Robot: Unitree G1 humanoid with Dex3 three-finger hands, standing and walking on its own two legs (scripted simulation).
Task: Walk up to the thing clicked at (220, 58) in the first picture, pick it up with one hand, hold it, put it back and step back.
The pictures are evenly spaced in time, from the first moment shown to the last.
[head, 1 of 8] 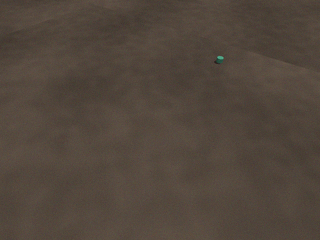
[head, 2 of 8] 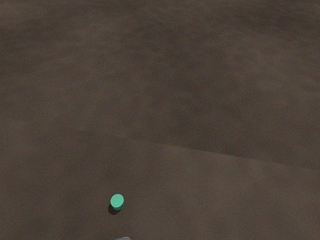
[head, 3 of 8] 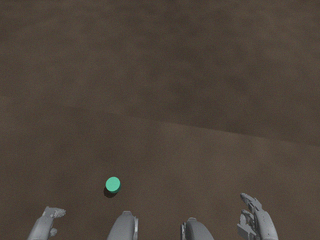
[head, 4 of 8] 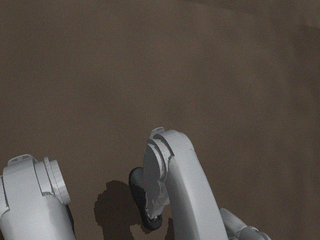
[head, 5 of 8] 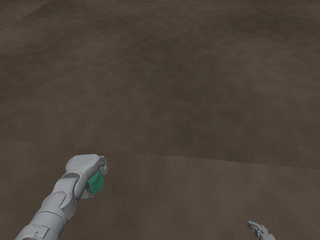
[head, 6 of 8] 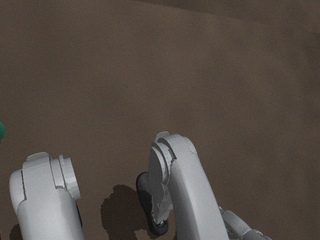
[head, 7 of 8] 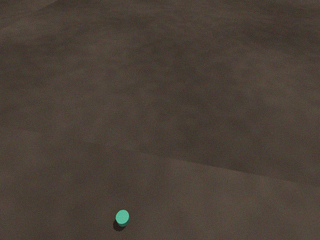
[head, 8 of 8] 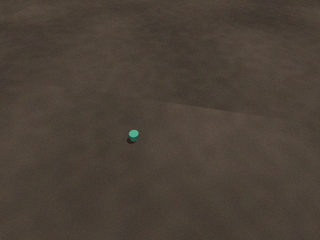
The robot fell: no
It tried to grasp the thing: yes
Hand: left
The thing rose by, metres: 0.69
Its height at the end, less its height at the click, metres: +0.00
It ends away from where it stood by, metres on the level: 0.01
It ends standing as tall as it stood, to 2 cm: yes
